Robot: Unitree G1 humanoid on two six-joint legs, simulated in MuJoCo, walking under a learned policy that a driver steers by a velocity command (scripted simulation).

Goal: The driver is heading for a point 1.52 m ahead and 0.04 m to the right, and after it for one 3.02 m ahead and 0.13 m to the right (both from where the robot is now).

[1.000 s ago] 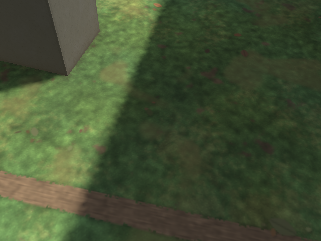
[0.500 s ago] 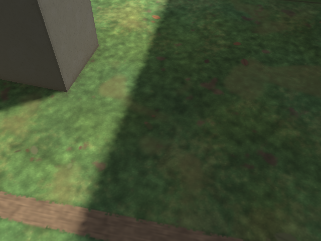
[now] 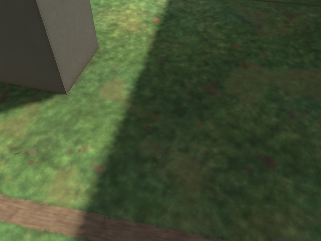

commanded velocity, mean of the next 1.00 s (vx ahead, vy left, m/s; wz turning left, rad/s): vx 0.21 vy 0.00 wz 0.00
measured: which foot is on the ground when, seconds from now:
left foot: down 0.00-1.00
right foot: down 0.00-0.64, up 0.66-1.00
